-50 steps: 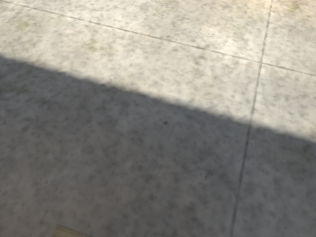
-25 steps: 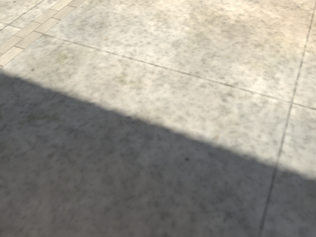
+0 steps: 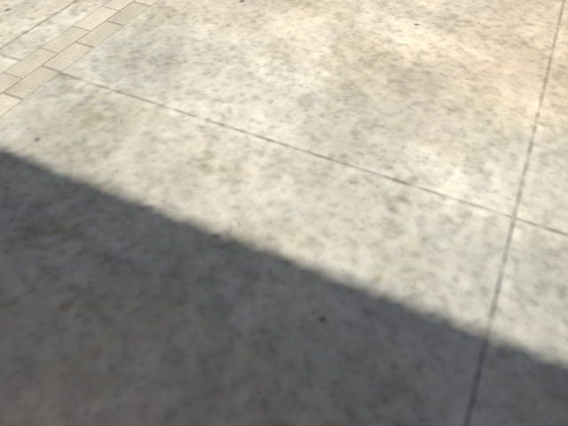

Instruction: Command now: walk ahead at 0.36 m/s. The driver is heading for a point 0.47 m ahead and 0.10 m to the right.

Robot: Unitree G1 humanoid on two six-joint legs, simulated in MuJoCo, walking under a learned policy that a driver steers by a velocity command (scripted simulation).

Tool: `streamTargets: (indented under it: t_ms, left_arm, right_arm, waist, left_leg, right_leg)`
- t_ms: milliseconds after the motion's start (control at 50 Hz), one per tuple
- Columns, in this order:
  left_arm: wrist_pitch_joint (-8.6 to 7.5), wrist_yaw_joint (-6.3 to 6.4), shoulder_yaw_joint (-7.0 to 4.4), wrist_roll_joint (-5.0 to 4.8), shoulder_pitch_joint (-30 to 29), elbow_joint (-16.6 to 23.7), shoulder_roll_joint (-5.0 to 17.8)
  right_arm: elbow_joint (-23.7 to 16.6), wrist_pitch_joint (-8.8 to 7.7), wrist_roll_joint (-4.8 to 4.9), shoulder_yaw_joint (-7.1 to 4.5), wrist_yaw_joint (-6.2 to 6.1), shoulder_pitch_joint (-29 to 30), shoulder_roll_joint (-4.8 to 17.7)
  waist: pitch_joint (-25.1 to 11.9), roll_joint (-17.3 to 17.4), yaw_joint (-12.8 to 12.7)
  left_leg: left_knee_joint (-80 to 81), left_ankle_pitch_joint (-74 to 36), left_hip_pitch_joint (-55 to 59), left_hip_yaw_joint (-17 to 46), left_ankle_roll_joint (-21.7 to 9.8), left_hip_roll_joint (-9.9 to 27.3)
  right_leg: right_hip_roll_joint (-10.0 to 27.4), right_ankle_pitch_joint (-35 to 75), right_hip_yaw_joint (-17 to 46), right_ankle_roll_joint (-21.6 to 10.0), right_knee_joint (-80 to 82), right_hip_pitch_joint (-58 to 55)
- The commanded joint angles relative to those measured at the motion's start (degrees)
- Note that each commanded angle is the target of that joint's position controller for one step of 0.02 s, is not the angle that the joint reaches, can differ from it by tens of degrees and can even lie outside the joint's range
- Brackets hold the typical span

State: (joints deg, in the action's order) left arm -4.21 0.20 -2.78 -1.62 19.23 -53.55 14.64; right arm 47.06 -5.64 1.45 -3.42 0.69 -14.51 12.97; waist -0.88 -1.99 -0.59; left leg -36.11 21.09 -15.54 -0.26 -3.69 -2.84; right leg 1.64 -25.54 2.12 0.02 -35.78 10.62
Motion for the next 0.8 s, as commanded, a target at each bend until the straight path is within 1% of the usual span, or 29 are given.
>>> streamTargets:
  t_ms: [20,40,60,80,100,120,140,160,200,240,280,300,340,380,400,420,440,460,480,500,520,540,560,600,640,680,720,760,800]
  left_arm:
    - [-2.53,0.0,-0.98,0.18,-12.28,9.05,5.92]
    - [-3.21,0.01,-1.1,0.41,-11.87,9.37,6.58]
    - [-3.22,-0.46,-1.34,-0.57,-11.26,9.24,7.15]
    - [-2.91,-0.89,-0.94,-0.92,-11.03,9.05,5.94]
    - [-2.66,-1.2,-0.79,-0.55,-12.0,9.41,5.09]
    - [-2.31,-1.38,-0.9,0.01,-12.64,9.56,4.71]
    - [-2.05,-1.78,-0.68,0.29,-12.74,9.75,3.94]
    - [-1.89,-2.1,-0.43,0.62,-13.38,10.07,3.2]
    - [-1.62,-2.42,0.31,0.8,-17.0,11.62,2.02]
    - [-1.56,-2.55,1.04,0.6,-21.36,13.32,0.94]
    - [-1.25,-2.75,0.89,0.09,-23.43,14.64,2.3]
    - [-1.09,-2.9,0.69,-0.13,-23.98,15.27,3.22]
    - [-1.04,-3.44,0.22,-0.14,-24.4,16.24,4.73]
    - [-0.85,-3.71,-0.84,0.19,-20.28,15.84,6.76]
    - [-0.54,-3.6,-1.91,0.22,-14.16,14.4,8.35]
    - [-0.08,-3.19,-3.3,0.12,-5.57,12.1,10.57]
    - [0.42,-2.26,-4.6,0.33,3.32,11.0,15.36]
    - [-0.04,-2.92,-4.4,0.29,3.07,11.11,17.2]
    - [-0.01,-2.67,-3.45,0.19,3.19,11.39,12.13]
    - [-0.22,-2.36,-3.06,0.66,-0.32,11.92,10.98]
    - [-0.43,-2.24,-2.73,1.12,-5.08,13.37,10.42]
    - [-0.58,-2.23,-2.33,1.85,-8.67,14.45,9.32]
    - [-0.73,-2.15,-1.9,2.67,-10.26,15.09,8.23]
    - [-1.16,-2.3,-1.66,2.42,-10.26,14.56,7.46]
    - [-1.41,-1.92,-1.84,2.24,-8.98,13.48,8.56]
    - [-0.83,-1.22,-1.81,2.01,-7.77,12.64,8.86]
    - [0.01,-0.6,-1.62,1.54,-6.78,12.02,8.51]
    - [0.77,0.01,-1.53,1.32,-5.14,11.07,8.66]
    - [1.46,0.35,-1.4,1.58,-4.27,10.24,8.71]
  right_arm:
    - [1.36,-0.94,-0.23,-4.68,0.27,-16.21,14.8]
    - [1.15,-0.85,-0.87,-3.37,0.59,-16.98,11.76]
    - [0.42,-0.64,-1.31,-2.13,0.63,-13.83,8.44]
    - [-0.48,-0.38,-1.34,-1.57,0.62,-11.46,7.11]
    - [-0.7,-0.04,-0.99,-1.1,0.61,-9.68,6.56]
    - [-0.74,0.32,-0.88,-0.61,0.46,-8.54,5.66]
    - [-0.53,0.76,-0.96,-0.39,0.24,-8.51,5.43]
    - [-0.3,1.06,-0.98,-0.45,-0.14,-8.9,5.93]
    - [-0.32,1.3,-1.22,-0.67,-1.05,-8.07,7.54]
    - [0.09,0.95,-1.41,-0.91,-1.57,-8.8,9.26]
    - [1.08,0.33,-1.04,-1.25,-1.55,-10.16,10.67]
    - [1.5,0.16,-0.77,-1.36,-1.43,-10.0,10.77]
    - [1.82,0.25,-0.58,-1.56,-1.33,-9.1,10.69]
    - [1.47,0.92,-1.13,-2.0,-1.6,-7.99,11.88]
    - [1.15,1.65,-1.5,-2.11,-1.87,-7.4,12.27]
    - [0.48,2.2,-1.75,-1.88,-2.33,-7.43,11.96]
    - [-1.47,2.02,-3.03,-1.0,-2.77,-8.9,10.2]
    - [-2.37,0.3,-2.91,1.51,-1.32,-16.0,2.09]
    - [-2.74,-1.68,-0.93,0.12,-0.57,-9.13,9.03]
    - [-4.95,-2.71,0.75,-0.45,-0.33,-3.22,11.17]
    - [-5.2,-3.12,0.24,-0.21,-0.88,-1.29,10.77]
    - [-4.9,-2.74,-0.88,-0.66,-1.49,-1.13,10.84]
    - [-4.85,-1.79,-1.37,-0.95,-1.74,-2.83,10.98]
    - [-4.62,0.04,-1.94,-0.86,-2.2,-5.26,9.3]
    - [-5.51,1.24,-2.51,-0.66,-2.87,-3.95,8.09]
    - [-6.41,1.7,-2.73,-0.36,-3.13,-1.39,7.16]
    - [-7.0,1.7,-2.42,-0.07,-2.88,1.79,6.49]
    - [-7.76,1.54,-2.1,0.12,-2.35,5.37,6.26]
    - [-8.32,1.47,-1.86,0.08,-1.82,7.77,6.69]
  waist:
    - [-1.38,15.34,9.15]
    - [-1.53,16.05,8.14]
    - [1.16,9.25,5.6]
    - [1.84,5.61,4.35]
    - [3.53,3.5,3.54]
    - [3.97,4.49,2.9]
    - [4.12,6.08,2.59]
    - [4.22,6.48,2.62]
    - [5.27,5.77,3.01]
    - [5.72,6.38,4.27]
    - [6.16,7.53,4.57]
    - [6.67,7.61,4.2]
    - [6.47,7.06,3.14]
    - [2.02,8.27,0.45]
    - [-1.95,8.56,-2.82]
    - [-6.36,7.39,-6.71]
    - [-13.02,-1.96,-8.39]
    - [-20.96,-15.34,-2.1]
    - [-18.31,-8.35,-6.12]
    - [-9.07,-5.19,-5.44]
    - [-4.81,2.0,-2.94]
    - [-2.21,4.04,-0.45]
    - [-2.41,2.55,1.75]
    - [-2.96,0.81,3.32]
    - [-2.9,0.19,3.28]
    - [-3.59,-0.26,2.49]
    - [-4.14,-0.52,0.89]
    - [-4.42,-0.85,-1.01]
    - [-3.93,-1.37,-2.13]
  left_leg:
    - [17.55,-12.38,27.28,30.1,-11.76,15.67]
    - [20.05,-20.68,30.94,39.31,-14.79,22.13]
    - [18.47,-22.08,29.62,34.57,-13.84,22.33]
    - [19.22,-23.15,28.04,28.93,-12.68,21.07]
    - [20.95,-24.33,25.47,24.32,-11.26,19.69]
    - [22.65,-25.64,22.75,20.26,-9.57,17.85]
    - [24.25,-26.63,20.38,17.23,-8.79,16.1]
    - [25.48,-27.86,18.6,14.62,-8.57,14.89]
    - [27.65,-27.59,13.76,8.31,-7.5,12.56]
    - [29.72,-24.47,9.41,4.36,-6.44,11.36]
    - [31.46,-22.3,9.95,3.6,-6.3,13.46]
    - [31.34,-22.83,11.95,2.9,-5.93,14.67]
    - [28.54,-30.2,16.85,0.89,-4.72,16.41]
    - [20.35,-50.22,21.12,-1.43,-3.0,16.74]
    - [11.43,-59.26,21.41,-3.29,-1.87,15.7]
    - [-1.25,-60.33,15.94,-5.27,-0.12,13.76]
    - [-21.18,-39.41,0.9,-6.41,1.79,10.51]
    - [-39.5,10.23,-21.04,1.07,4.42,-0.79]
    - [-44.32,8.96,-27.03,8.28,2.83,1.54]
    - [-43.06,3.31,-30.3,6.97,1.77,3.91]
    - [-39.38,-1.3,-27.13,6.3,1.66,6.53]
    - [-36.07,-3.11,-22.88,5.49,2.38,8.31]
    - [-34.96,-3.19,-18.26,5.74,2.91,9.55]
    - [-30.98,-2.93,-14.41,4.54,4.58,9.9]
    - [-25.97,-7.03,-14.44,3.23,6.14,8.98]
    - [-19.91,-13.34,-15.29,2.97,6.74,8.72]
    - [-11.78,-19.87,-14.73,2.92,6.36,8.15]
    - [-5.42,-24.56,-13.69,3.04,6.1,7.35]
    - [-1.56,-24.72,-13.36,3.38,5.98,6.8]
  right_leg:
    - [-3.8,19.5,-3.15,-1.31,-21.09,27.61]
    - [-4.03,-4.22,1.33,-1.5,-31.1,37.72]
    - [-0.75,-4.34,3.2,-3.06,-36.02,41.69]
    - [1.35,-0.47,2.5,-3.91,-36.56,43.1]
    - [3.47,3.39,1.57,-4.07,-33.84,43.64]
    - [5.08,6.53,0.81,-3.76,-30.63,41.64]
    - [5.28,9.25,-0.46,-2.95,-28.36,39.56]
    - [4.99,12.18,-1.81,-1.99,-25.66,38.38]
    - [4.02,19.3,-3.74,-0.53,-15.74,34.48]
    - [2.2,26.98,-5.25,-0.25,-5.02,27.5]
    - [1.19,30.06,-5.0,-1.01,-0.21,23.74]
    - [1.15,30.06,-4.12,-1.93,1.42,23.93]
    - [0.38,27.91,-3.61,-4.23,3.5,24.0]
    - [-2.52,23.58,-5.57,-6.48,2.74,18.06]
    - [-4.75,21.76,-7.12,-7.75,2.61,10.87]
    - [-5.91,21.5,-6.74,-9.21,3.19,-1.36]
    - [4.83,20.89,9.74,-12.88,2.64,-18.8]
    - [17.19,2.48,42.71,-23.49,13.0,-34.7]
    - [15.86,-4.83,45.62,-20.64,19.56,-32.63]
    - [14.35,-1.68,37.33,-18.06,20.73,-24.23]
    - [12.91,9.51,30.53,-16.74,21.06,-14.07]
    - [11.15,23.1,24.19,-16.09,21.0,-5.59]
    - [9.85,33.46,19.99,-16.0,21.27,-0.4]
    - [8.36,47.28,13.27,-16.54,21.19,5.12]
    - [7.02,55.11,8.64,-16.38,21.09,7.49]
    - [5.67,56.62,6.0,-14.86,20.4,6.67]
    - [4.25,54.02,4.36,-12.17,19.59,4.58]
    - [4.54,50.43,4.72,-10.39,19.05,1.97]
    - [5.76,47.11,6.29,-10.3,18.28,-0.67]
